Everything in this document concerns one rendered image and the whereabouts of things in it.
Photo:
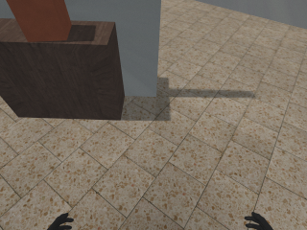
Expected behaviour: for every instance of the robot right hand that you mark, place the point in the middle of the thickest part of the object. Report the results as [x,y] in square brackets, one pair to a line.
[263,224]

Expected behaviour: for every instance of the pedestal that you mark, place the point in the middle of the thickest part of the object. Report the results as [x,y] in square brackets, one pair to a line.
[78,78]

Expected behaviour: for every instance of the robot left hand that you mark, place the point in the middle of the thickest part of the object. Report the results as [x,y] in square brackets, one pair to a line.
[56,225]

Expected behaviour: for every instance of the carton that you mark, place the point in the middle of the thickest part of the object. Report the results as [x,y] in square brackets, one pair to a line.
[42,20]

